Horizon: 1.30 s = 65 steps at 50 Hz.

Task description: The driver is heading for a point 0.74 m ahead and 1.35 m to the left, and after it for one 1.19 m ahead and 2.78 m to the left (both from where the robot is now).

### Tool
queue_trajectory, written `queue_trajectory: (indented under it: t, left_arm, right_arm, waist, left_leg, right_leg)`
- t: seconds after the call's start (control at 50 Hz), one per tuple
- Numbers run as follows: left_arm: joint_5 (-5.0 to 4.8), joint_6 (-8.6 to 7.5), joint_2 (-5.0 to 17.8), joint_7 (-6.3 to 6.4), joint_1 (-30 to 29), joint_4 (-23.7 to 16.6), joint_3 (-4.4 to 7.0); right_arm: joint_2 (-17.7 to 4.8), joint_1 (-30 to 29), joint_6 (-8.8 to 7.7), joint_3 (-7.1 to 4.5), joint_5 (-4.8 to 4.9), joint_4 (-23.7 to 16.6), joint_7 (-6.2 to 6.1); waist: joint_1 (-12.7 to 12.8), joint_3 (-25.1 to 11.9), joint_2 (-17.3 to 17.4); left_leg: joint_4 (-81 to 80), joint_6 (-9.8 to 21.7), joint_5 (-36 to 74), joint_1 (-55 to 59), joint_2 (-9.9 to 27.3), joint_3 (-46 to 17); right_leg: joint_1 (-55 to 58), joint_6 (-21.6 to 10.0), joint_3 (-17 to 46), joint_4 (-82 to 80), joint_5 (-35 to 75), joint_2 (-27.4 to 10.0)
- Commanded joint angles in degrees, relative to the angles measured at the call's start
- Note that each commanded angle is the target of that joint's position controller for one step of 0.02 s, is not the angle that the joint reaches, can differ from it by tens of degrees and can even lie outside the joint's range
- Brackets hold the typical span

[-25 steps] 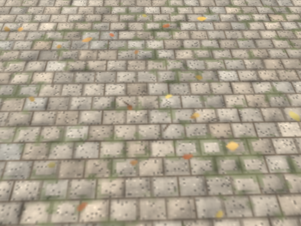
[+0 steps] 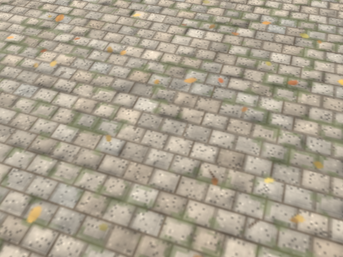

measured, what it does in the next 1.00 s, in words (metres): walks ahead, turning left: left foot, then right foot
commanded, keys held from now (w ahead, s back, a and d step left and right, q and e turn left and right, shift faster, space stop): w+q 1.00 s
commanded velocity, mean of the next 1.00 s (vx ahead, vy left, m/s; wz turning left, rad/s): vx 0.50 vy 0.00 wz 0.60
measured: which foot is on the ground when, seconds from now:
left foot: up 0.00-0.30, down 0.32-0.80, up 0.82-1.00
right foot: down 0.00-0.32, up 0.34-0.76, down 0.78-1.00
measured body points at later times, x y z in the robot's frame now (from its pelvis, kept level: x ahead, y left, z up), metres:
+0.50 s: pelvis +0.27 +0.08 +0.00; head +0.30 +0.11 +0.45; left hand +0.33 +0.39 -0.11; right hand +0.46 -0.15 -0.10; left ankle +0.28 +0.16 -0.74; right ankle +0.31 -0.08 -0.66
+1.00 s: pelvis +0.55 +0.13 +0.00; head +0.57 +0.14 +0.45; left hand +0.47 +0.41 -0.11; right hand +0.81 -0.03 -0.10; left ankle +0.47 +0.25 -0.66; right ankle +0.61 +0.04 -0.74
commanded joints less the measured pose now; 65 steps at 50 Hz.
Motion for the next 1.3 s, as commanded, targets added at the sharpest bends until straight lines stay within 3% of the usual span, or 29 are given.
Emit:
queue_trajectory:
  t: [0.02, 0.14, 0.22, 0.26, 0.3, 0.32, 0.34, 0.36, 0.38, 0.4, 0.42, 0.44, 0.52, 0.62, 0.72, 0.76, 0.78, 0.8, 0.82, 0.84, 0.86, 0.88, 0.9, 0.94, 1.04, 1.12, 1.2, 1.26, 1.3]
  left_arm:
    - [-0.21, -1.09, 8.2, 0.25, -1.1, -2.2, 2.01]
    - [-0.55, -0.08, 10.8, 0.61, 0.4, 0.0, 2.41]
    - [-1.62, 1.16, 12.9, 0.6, 3.0, 1.6, 2.95]
    - [-2.16, 1.88, 14.6, 0.9, 2.8, 1.7, 3.48]
    - [-2.62, 2.66, 15.2, 1.39, 1.8, 1.3, 3.56]
    - [-1.4, 2.46, 13.0, 1.63, 2.6, 0.6, 2.6]
    - [1.06, 1.2, 4.4, 0.78, 7.7, -3.1, -0.23]
    - [-0.62, -0.9, 8.7, -0.04, 2.5, -3.6, 0.17]
    - [-2.75, -1.93, 11.6, -0.5, -3.2, -5.5, 0.95]
    - [-2.32, -2.53, 10.6, -0.31, -4.0, -5.8, 0.51]
    - [-0.84, -2.6, 10.5, 0.08, -3.8, -5.1, 0.65]
    - [-0.21, -2.04, 11.0, 0.12, -2.6, -4.7, 0.99]
    - [0.74, 0.02, 8.3, 0.22, -3.5, -5.1, 0.41]
    - [0.12, -0.21, 5.6, -0.52, -14.7, -7.8, -0.92]
    - [-0.79, -1.09, 8.8, -1.23, -16.1, -8.9, 0.4]
    - [-0.83, -1.54, 9.8, -1.02, -10.8, -7.6, 1.32]
    - [-0.23, -1.82, 11.4, -0.63, -5.3, -6.7, 2.17]
    - [0.48, -1.88, 14.5, -0.16, 3.1, -6.0, 2.98]
    - [0.77, -1.01, 18.2, -0.62, 7.0, -3.9, 3.96]
    - [-0.53, -0.79, 12.3, -0.91, 4.9, -5.1, 2.71]
    - [-0.64, -0.4, 9.4, -0.58, 2.8, -5.5, 1.93]
    - [-0.03, -0.11, 8.5, -0.45, 0.2, -5.8, 1.47]
    - [0.21, 0.08, 7.3, -0.28, -1.2, -5.3, 1.15]
    - [0.35, -0.28, 6.4, 0.05, -1.8, -4.5, 0.91]
    - [-0.1, -0.66, 9.3, 0.23, -0.5, -2.0, 2.01]
    - [-0.41, 0.09, 10.7, 0.53, 0.1, -0.8, 2.22]
    - [-1.46, 1.21, 12.7, 0.6, 2.9, 1.0, 2.79]
    - [-2.4, 2.29, 15.3, 1.02, 2.6, 1.1, 3.61]
    - [-2.47, 2.85, 14.4, 1.49, 2.0, 0.6, 3.17]
  right_arm:
    - [-1.8, -2.1, -0.29, -0.39, -0.22, -5.8, 0.29]
    - [-0.4, -10.5, -1.22, 0.52, -0.23, -7.6, 2.09]
    - [-1.0, -15.1, -1.16, 0.4, -0.01, -10.0, 3.37]
    - [-2.9, -13.1, -0.86, -0.58, -0.42, -10.3, 3.57]
    - [-7.0, -0.2, -0.36, -3.11, -0.45, -7.3, 3.04]
    - [-10.9, 10.0, 0.26, -5.0, -0.15, -4.6, 1.92]
    - [-17.7, 7.8, -0.16, -5.68, 0.37, -5.0, 1.42]
    - [-13.1, 9.7, -1.19, -4.21, -0.03, -7.0, 1.76]
    - [-10.0, 8.0, -2.07, -3.16, -0.61, -6.0, 2.01]
    - [-8.8, 4.9, -2.5, -2.73, -0.49, -5.9, 1.98]
    - [-7.3, 0.9, -2.57, -2.23, -0.66, -6.4, 1.85]
    - [-6.1, -1.5, -2.67, -1.68, -1.35, -7.2, 1.63]
    - [-7.1, -1.7, -3.02, -1.83, -1.16, -6.1, 0.42]
    - [-8.7, 2.6, -2.33, -2.35, -0.5, -3.5, -0.72]
    - [-7.8, 5.3, -1.73, -2.31, -0.02, -1.4, -0.9]
    - [-6.9, 4.4, -1.27, -2.1, -0.2, -1.5, -0.9]
    - [-4.5, 4.5, -1.32, -1.26, -0.46, -1.8, -0.76]
    - [-0.8, 5.9, -1.42, 0.1, -1.44, -2.7, -0.66]
    - [0.4, 12.9, -1.88, 0.65, 0.74, -4.5, -0.67]
    - [-5.8, 11.5, -1.76, -0.47, 1.09, -2.6, -0.94]
    - [-8.3, 5.3, -1.43, -1.26, 0.55, -3.3, -0.89]
    - [-7.7, 2.6, -1.15, -1.28, -0.07, -3.6, -0.98]
    - [-6.9, 0.7, -1.16, -1.4, -0.53, -4.2, -0.77]
    - [-4.6, 1.3, -0.73, -1.2, 0.16, -4.4, -0.18]
    - [-1.7, -3.0, -0.24, -0.26, -0.29, -6.3, 0.35]
    - [-0.7, -9.0, -1.05, 0.4, -0.25, -7.4, 1.81]
    - [-0.7, -14.4, -1.1, 0.5, 0.0, -9.6, 3.19]
    - [-3.8, -11.1, -0.62, -1.06, -0.54, -9.8, 3.46]
    - [-9.0, 5.3, 0.01, -4.2, -0.31, -5.4, 2.49]
  waist:
    - [-0.2, -0.1, -7.9]
    - [2.6, 1.6, -6.3]
    - [3.2, 3.2, -6.5]
    - [0.9, 0.9, -8.1]
    - [-7.0, -6.3, -7.7]
    - [-11.5, -11.5, -3.3]
    - [-3.9, -15.9, 13.4]
    - [-8.2, -23.8, 7.4]
    - [-8.8, -15.4, 4.2]
    - [-6.3, -10.2, 0.1]
    - [-3.8, -7.0, -2.1]
    - [-1.7, -5.7, -1.1]
    - [-0.3, -3.2, -1.1]
    - [-4.7, -0.8, 0.5]
    - [-4.4, -1.0, 2.8]
    - [-1.4, -2.2, 4.3]
    - [1.2, -6.2, 3.3]
    - [3.9, -14.4, -4.4]
    - [0.4, -19.6, -24.5]
    - [1.7, -14.3, -16.2]
    - [3.1, -7.9, -11.2]
    - [2.2, -4.7, -7.4]
    - [1.4, -2.0, -7.2]
    - [-0.1, -1.2, -9.9]
    - [0.2, 0.1, -7.4]
    - [2.2, 1.5, -6.7]
    - [3.3, 3.4, -6.6]
    - [-0.5, -0.2, -8.8]
    - [-9.6, -8.7, -6.6]
  left_leg:
    - [-4.4, -0.8, 4.1, -9.6, 4.1, -2.3]
    - [-22.1, -0.2, 19.4, -6.7, 3.1, 2.1]
    - [-28.7, 2.2, 16.0, -5.4, 1.7, 5.1]
    - [-29.9, 4.5, 10.1, 0.2, -1.6, 8.1]
    - [-34.0, 8.1, 10.7, 18.4, -6.3, 10.2]
    - [-34.8, 10.9, 11.6, 36.4, -3.0, 2.5]
    - [-39.3, 21.2, 2.4, 54.1, 12.4, -30.3]
    - [-47.6, 23.8, -6.4, 56.5, 16.3, -44.4]
    - [-49.1, 20.7, -2.8, 51.2, 14.7, -36.3]
    - [-49.2, 18.8, 2.6, 42.7, 12.3, -29.5]
    - [-49.5, 17.4, 9.2, 35.0, 10.1, -24.5]
    - [-50.6, 16.9, 14.7, 29.6, 8.5, -21.2]
    - [-52.9, 17.3, 23.3, 19.3, 5.8, -14.9]
    - [-52.0, 13.0, 14.7, 15.1, 1.9, -11.5]
    - [-45.2, 11.2, 9.8, 21.7, 4.8, -19.3]
    - [-40.5, 9.7, 11.7, 22.2, 3.8, -20.6]
    - [-33.0, 7.8, 13.0, 20.1, 0.9, -18.4]
    - [-16.3, 5.3, 2.7, 13.0, -3.2, -12.9]
    - [0.9, 2.1, -16.9, -6.8, -8.9, -6.7]
    - [7.8, 1.0, -13.6, -12.8, -4.3, -8.1]
    - [9.1, 0.6, -8.3, -14.1, -2.6, -6.5]
    - [7.9, 0.3, -4.3, -11.9, -0.7, -5.0]
    - [5.4, 0.2, -1.7, -11.0, 0.8, -4.9]
    - [2.5, 0.2, 0.6, -7.2, 2.8, -3.7]
    - [-7.2, -1.0, 7.6, -10.7, 4.0, -2.1]
    - [-20.2, -0.3, 18.3, -7.3, 3.2, 1.5]
    - [-27.9, 1.8, 17.2, -5.4, 2.0, 4.6]
    - [-29.9, 5.2, 8.9, 3.2, -2.8, 8.8]
    - [-34.6, 9.3, 11.7, 27.0, -6.8, 8.8]
  right_leg:
    - [6.4, -9.8, 12.6, -13.2, 7.8, -16.8]
    - [9.1, -7.6, 0.5, -13.3, 14.8, -15.2]
    - [14.8, -6.1, -2.8, -10.9, 20.7, -17.3]
    - [17.2, -4.9, -5.1, -4.2, 38.7, -17.5]
    - [13.4, -2.8, -8.1, 14.1, 49.6, -15.6]
    - [0.0, -0.5, -8.1, 30.7, 35.4, -13.5]
    - [-26.2, 2.9, -4.6, 51.3, -19.5, -2.1]
    - [-32.1, 2.3, 8.9, 58.0, -23.3, -0.9]
    - [-36.5, 1.3, 9.4, 57.2, -17.5, -3.4]
    - [-34.6, 0.8, 9.1, 52.2, -12.5, -5.7]
    - [-30.9, 1.3, 9.1, 47.1, -9.7, -7.4]
    - [-26.8, 1.7, 9.5, 44.4, -7.7, -8.5]
    - [-22.8, 5.2, 7.5, 34.7, -2.5, -7.5]
    - [-16.8, 6.0, 6.8, 13.8, 15.5, -3.2]
    - [-13.7, 3.8, 9.5, 7.1, 10.8, -2.1]
    - [-6.8, 1.6, 8.1, 4.7, 7.0, -1.7]
    - [2.7, -0.5, 9.4, 4.1, 6.5, -4.1]
    - [17.4, -3.9, 19.5, 4.7, 3.7, -14.4]
    - [31.5, -12.7, 47.7, -2.8, -13.4, -25.6]
    - [28.4, -11.4, 49.2, -5.4, -24.7, -25.1]
    - [22.1, -9.0, 39.5, -5.8, -21.5, -22.9]
    - [15.9, -7.9, 32.3, -6.4, -13.2, -20.4]
    - [11.5, -7.9, 27.0, -7.4, -6.8, -18.4]
    - [7.2, -7.5, 19.5, -10.0, -0.6, -16.0]
    - [8.3, -9.5, 9.7, -13.1, 10.8, -17.1]
    - [9.2, -7.7, 1.1, -13.3, 15.0, -15.4]
    - [13.9, -6.3, -2.8, -12.0, 18.9, -17.2]
    - [17.5, -4.6, -6.1, -1.7, 44.0, -17.5]
    - [8.7, -1.7, -8.7, 20.6, 46.2, -14.6]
